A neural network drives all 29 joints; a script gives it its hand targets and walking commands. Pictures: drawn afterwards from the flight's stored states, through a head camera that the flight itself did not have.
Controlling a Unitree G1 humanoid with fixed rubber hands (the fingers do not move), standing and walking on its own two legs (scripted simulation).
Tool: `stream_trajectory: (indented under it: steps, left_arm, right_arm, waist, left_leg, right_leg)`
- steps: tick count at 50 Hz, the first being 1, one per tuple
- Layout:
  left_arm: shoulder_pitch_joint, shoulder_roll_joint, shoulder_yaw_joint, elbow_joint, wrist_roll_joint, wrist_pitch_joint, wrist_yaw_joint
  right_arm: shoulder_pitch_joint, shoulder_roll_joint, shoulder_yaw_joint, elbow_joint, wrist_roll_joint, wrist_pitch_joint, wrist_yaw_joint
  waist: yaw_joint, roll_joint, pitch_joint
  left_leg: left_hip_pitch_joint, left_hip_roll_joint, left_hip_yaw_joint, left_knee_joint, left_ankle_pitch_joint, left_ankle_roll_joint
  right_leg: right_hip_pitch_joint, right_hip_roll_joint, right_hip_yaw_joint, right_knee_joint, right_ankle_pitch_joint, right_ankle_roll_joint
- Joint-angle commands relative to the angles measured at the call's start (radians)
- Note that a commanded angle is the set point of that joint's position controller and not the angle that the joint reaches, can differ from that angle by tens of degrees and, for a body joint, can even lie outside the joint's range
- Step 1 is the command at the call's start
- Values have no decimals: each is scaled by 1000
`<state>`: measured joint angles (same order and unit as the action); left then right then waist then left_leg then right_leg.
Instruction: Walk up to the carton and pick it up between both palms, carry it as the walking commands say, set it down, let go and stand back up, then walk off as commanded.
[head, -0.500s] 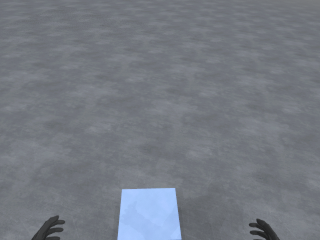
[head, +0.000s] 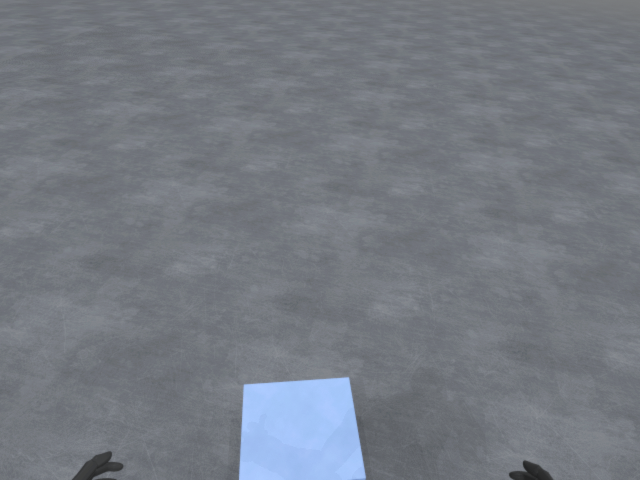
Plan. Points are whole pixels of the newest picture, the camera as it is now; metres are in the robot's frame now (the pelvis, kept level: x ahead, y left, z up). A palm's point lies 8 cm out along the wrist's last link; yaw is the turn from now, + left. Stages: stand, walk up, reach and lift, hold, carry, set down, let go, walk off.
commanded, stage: stand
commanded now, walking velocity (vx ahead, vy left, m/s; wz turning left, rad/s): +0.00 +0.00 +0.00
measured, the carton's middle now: (299, 445) +0.43 +0.03 -0.66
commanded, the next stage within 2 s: walk off in 1.12 s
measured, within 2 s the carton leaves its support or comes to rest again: neither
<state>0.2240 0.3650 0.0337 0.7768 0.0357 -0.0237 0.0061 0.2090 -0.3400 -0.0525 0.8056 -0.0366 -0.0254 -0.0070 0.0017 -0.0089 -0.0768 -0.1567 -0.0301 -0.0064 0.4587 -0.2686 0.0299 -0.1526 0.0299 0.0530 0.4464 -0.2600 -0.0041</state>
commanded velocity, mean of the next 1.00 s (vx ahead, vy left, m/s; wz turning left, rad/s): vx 0.00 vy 0.00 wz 0.00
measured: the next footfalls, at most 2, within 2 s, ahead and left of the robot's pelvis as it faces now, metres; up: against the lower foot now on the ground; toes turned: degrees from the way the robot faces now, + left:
none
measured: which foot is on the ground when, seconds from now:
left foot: down 0.00-1.00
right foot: down 0.00-1.00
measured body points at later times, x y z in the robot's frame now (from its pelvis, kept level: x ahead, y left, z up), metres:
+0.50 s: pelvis -0.03 +0.00 +0.00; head -0.06 +0.00 +0.45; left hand +0.07 +0.31 -0.10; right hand +0.08 -0.32 -0.10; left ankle -0.01 +0.10 -0.74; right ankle -0.01 -0.12 -0.74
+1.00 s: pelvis -0.03 -0.01 +0.01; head -0.06 -0.01 +0.46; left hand +0.07 +0.31 -0.11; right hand +0.07 -0.33 -0.10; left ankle -0.01 +0.10 -0.74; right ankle -0.01 -0.12 -0.74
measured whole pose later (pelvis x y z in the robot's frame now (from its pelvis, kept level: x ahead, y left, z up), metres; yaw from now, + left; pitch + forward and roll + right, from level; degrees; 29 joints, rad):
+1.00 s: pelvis -0.03 -0.01 +0.01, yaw -1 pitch -4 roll +0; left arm 0.15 0.40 0.00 1.05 0.02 -0.02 0.00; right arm 0.12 -0.38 -0.02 1.06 -0.01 -0.02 0.00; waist 0.00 0.00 -0.01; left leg -0.11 -0.01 -0.01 0.35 -0.18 0.01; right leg -0.12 0.04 0.07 0.35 -0.17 -0.02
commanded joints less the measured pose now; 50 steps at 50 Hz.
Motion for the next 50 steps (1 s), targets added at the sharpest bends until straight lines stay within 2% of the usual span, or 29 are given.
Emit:
stream_trajectory:
  steps: [1, 3, 5, 6, 7, 13, 14, 15, 16, 17, 18, 20, 22, 24, 25, 26, 27, 33, 35, 36, 37, 38, 39, 41, 43, 44, 47, 49, 50]
  left_arm:
    - [-69, 156, 37, -47, 2, -13, 6]
    - [-64, 154, 30, -37, -7, -10, 1]
    - [-57, 153, 27, -11, 0, -10, 5]
    - [-63, 171, 29, -1, -2, -7, 8]
    - [-69, 171, 29, 4, -4, -11, 9]
    - [-62, 178, 14, 60, -7, -13, 2]
    - [-68, 187, 16, 64, -7, -11, 2]
    - [-76, 177, 13, 78, -1, -14, 4]
    - [-81, 192, 16, 71, -1, -19, 2]
    - [-61, 185, 11, 88, -16, -17, 1]
    - [-81, 186, 8, 94, -9, -21, 1]
    - [-81, 190, 14, 112, -8, -22, 0]
    - [-96, 182, 7, 126, -6, -17, -1]
    - [-81, 191, 7, 136, -12, -21, -4]
    - [-80, 181, 6, 145, -14, -18, -2]
    - [-88, 204, 7, 154, -5, -18, -1]
    - [-78, 186, 2, 150, -13, -15, -4]
    - [-96, 192, 2, 180, -15, -16, 4]
    - [-97, 205, -4, 194, -20, -10, 6]
    - [-93, 195, 3, 194, -17, -12, 3]
    - [-114, 216, 5, 198, -11, -11, 5]
    - [-114, 219, 3, 200, -8, -9, 3]
    - [-101, 214, 1, 209, -17, -10, 2]
    - [-102, 204, -1, 213, -15, -9, 5]
    - [-122, 205, -3, 211, -14, -7, 4]
    - [-118, 198, -2, 220, -15, -11, 5]
    - [-128, 218, 3, 229, -12, -9, 3]
    - [-114, 201, -2, 231, -18, -15, 0]
    - [-119, 206, -5, 236, -19, -10, 2]
  right_arm:
    - [-76, -190, -43, -52, 0, -19, -4]
    - [-75, -196, -38, -31, 4, -19, -6]
    - [-82, -196, -38, -14, 2, -13, -4]
    - [-87, -197, -37, -9, 7, -16, -3]
    - [-85, -183, -29, 1, 8, -14, -5]
    - [-94, -216, -31, 56, 8, -14, 3]
    - [-104, -210, -28, 61, 9, -12, 3]
    - [-110, -216, -29, 66, 9, -9, 5]
    - [-104, -192, -23, 73, 12, -12, 5]
    - [-105, -217, -26, 79, 16, -13, 6]
    - [-106, -197, -21, 80, 16, -15, 8]
    - [-112, -205, -16, 96, 14, -15, 6]
    - [-115, -222, -23, 113, 15, -13, 5]
    - [-108, -213, -16, 124, 22, -14, 3]
    - [-119, -233, -16, 126, 22, -11, 7]
    - [-122, -221, -13, 137, 16, -11, 7]
    - [-123, -218, -9, 138, 21, -11, 5]
    - [-118, -216, -5, 166, 24, -11, 1]
    - [-113, -228, -4, 176, 27, -9, 5]
    - [-119, -228, 0, 177, 25, -9, 1]
    - [-134, -231, -4, 175, 25, -6, 2]
    - [-141, -233, -2, 179, 23, -5, 1]
    - [-132, -219, 5, 176, 25, -6, 3]
    - [-126, -235, -2, 196, 22, -4, 4]
    - [-132, -233, 1, 198, 26, -3, 2]
    - [-138, -222, 2, 195, 27, -3, 4]
    - [-127, -225, -4, 209, 28, -3, 6]
    - [-133, -229, 2, 216, 24, -2, 5]
    - [-134, -228, 3, 217, 30, -2, 5]
  waist:
    - [6, 14, 48]
    - [1, 2, 41]
    - [-1, 41, 53]
    - [-1, 21, 101]
    - [0, -25, 63]
    - [-6, 25, 106]
    - [0, 3, 122]
    - [6, 32, 122]
    - [-3, 0, 108]
    - [2, 39, 94]
    - [-10, 31, 122]
    - [6, 4, 123]
    - [-7, 23, 106]
    - [8, 5, 106]
    - [2, 23, 116]
    - [-1, 3, 120]
    - [6, 33, 98]
    - [-1, -12, 94]
    - [-2, 11, 85]
    - [6, -5, 70]
    - [-3, 0, 67]
    - [-1, 28, 92]
    - [-8, 1, 108]
    - [3, 11, 92]
    - [-1, -10, 105]
    - [0, 12, 89]
    - [-11, 12, 97]
    - [9, 16, 114]
    - [-4, 11, 119]
  left_leg:
    - [-18, 119, -135, -101, 211, -4]
    - [-8, 120, -134, -111, 208, -9]
    - [0, 121, -130, -124, 172, -12]
    - [-26, 127, -145, -121, 186, -2]
    - [-12, 127, -149, -137, 149, 0]
    - [-30, 125, -149, -167, 18, -5]
    - [-39, 126, -155, -169, 3, -1]
    - [-36, 121, -147, -179, 10, -5]
    - [-29, 124, -152, -178, 40, -2]
    - [-12, 127, -148, -174, 37, -2]
    - [-25, 123, -146, -171, 46, -3]
    - [-29, 132, -160, -190, 17, 1]
    - [-13, 127, -156, -188, 16, -5]
    - [-22, 133, -157, -192, -11, 1]
    - [-26, 133, -162, -196, -28, -2]
    - [-19, 132, -163, -204, -32, 2]
    - [-18, 133, -158, -202, -31, 1]
    - [29, 132, -138, -176, 118, 1]
    - [49, 140, -147, -178, 146, 3]
    - [48, 138, -139, -176, 126, 6]
    - [61, 136, -141, -180, 137, 4]
    - [38, 133, -141, -179, 117, -3]
    - [33, 137, -143, -184, 87, -2]
    - [42, 134, -137, -182, 81, 1]
    - [37, 129, -131, -177, 81, -3]
    - [41, 135, -136, -184, 70, -3]
    - [18, 131, -137, -201, 48, -2]
    - [21, 137, -136, -190, 43, -1]
    - [20, 142, -142, -196, 45, 2]
  right_leg:
    - [-31, -101, 88, -62, 161, -17]
    - [-31, -98, 91, -54, 171, -11]
    - [-32, -106, 101, -72, 153, -8]
    - [-45, -107, 106, -78, 160, -19]
    - [-30, -108, 105, -79, 133, -12]
    - [-56, -112, 117, -115, 70, -14]
    - [-53, -106, 120, -123, 48, -16]
    - [-55, -117, 132, -134, 44, -20]
    - [-41, -113, 123, -122, 56, -15]
    - [-53, -115, 134, -133, 78, -14]
    - [-55, -110, 130, -129, 49, -13]
    - [-56, -119, 135, -128, 41, -18]
    - [-52, -109, 126, -136, 44, -18]
    - [-44, -115, 142, -148, 22, -25]
    - [-52, -111, 128, -140, 42, -20]
    - [-52, -110, 124, -136, 35, -23]
    - [-37, -113, 132, -139, 54, -22]
    - [-29, -124, 135, -137, 153, -24]
    - [-29, -125, 129, -136, 136, -22]
    - [-18, -124, 137, -154, 132, -20]
    - [-20, -120, 133, -150, 129, -24]
    - [-24, -114, 126, -160, 104, -15]
    - [-39, -126, 133, -158, 93, -18]
    - [-25, -129, 135, -168, 101, -18]
    - [-30, -124, 140, -181, 105, -23]
    - [-23, -130, 139, -169, 109, -20]
    - [-20, -121, 139, -168, 81, -20]
    - [-29, -126, 143, -180, 75, -24]
    - [-36, -122, 142, -176, 75, -23]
